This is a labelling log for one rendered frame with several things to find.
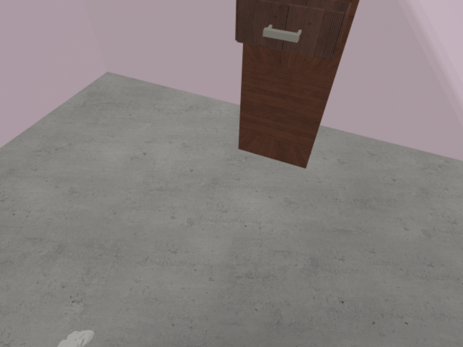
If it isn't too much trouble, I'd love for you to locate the left robot hand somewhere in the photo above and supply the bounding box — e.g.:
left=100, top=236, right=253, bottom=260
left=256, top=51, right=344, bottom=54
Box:
left=56, top=330, right=94, bottom=347

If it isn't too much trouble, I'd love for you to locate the cabinet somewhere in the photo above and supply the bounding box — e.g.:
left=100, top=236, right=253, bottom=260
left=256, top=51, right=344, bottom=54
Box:
left=239, top=0, right=360, bottom=168

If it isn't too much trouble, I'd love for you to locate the drawer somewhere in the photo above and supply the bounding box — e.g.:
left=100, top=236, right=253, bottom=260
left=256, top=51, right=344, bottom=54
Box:
left=235, top=0, right=352, bottom=61

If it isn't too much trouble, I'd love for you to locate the handle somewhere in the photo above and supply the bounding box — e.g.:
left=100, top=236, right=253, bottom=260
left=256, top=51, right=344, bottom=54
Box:
left=263, top=25, right=302, bottom=43

